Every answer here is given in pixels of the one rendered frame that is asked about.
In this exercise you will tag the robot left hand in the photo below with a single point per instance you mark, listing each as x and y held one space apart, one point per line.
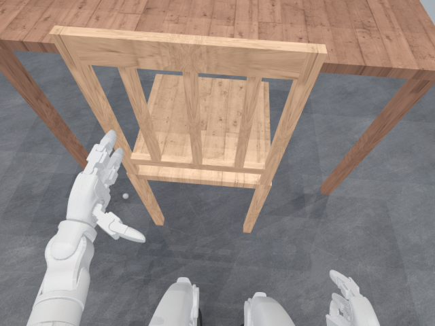
92 186

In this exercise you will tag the left robot thigh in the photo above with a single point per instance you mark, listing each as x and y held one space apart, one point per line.
178 305

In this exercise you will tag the robot left shin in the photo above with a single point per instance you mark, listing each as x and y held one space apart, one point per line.
186 280

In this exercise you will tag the robot right hand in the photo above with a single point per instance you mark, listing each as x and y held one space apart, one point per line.
357 311

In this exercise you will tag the table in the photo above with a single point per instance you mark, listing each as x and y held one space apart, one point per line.
381 38

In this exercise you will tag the chair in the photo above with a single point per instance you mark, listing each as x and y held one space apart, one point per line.
193 129

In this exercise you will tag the left robot forearm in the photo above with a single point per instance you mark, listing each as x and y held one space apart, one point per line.
63 292

